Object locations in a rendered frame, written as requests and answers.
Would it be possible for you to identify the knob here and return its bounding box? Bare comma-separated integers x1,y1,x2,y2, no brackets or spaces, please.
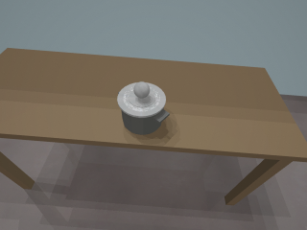
133,81,150,99

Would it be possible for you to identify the table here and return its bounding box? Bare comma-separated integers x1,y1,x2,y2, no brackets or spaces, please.
0,48,307,206

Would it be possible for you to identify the pot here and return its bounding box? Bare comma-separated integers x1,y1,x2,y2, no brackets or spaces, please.
118,91,170,135

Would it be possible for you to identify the lid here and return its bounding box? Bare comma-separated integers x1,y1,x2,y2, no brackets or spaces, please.
117,82,166,118

